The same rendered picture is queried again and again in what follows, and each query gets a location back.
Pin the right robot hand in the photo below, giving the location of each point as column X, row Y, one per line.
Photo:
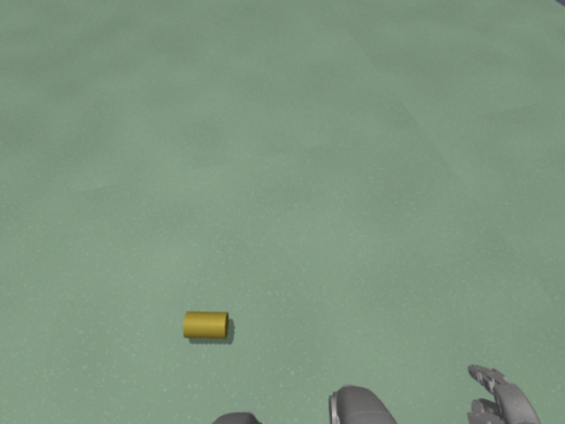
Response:
column 511, row 406

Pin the can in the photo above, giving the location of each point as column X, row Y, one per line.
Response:
column 206, row 325

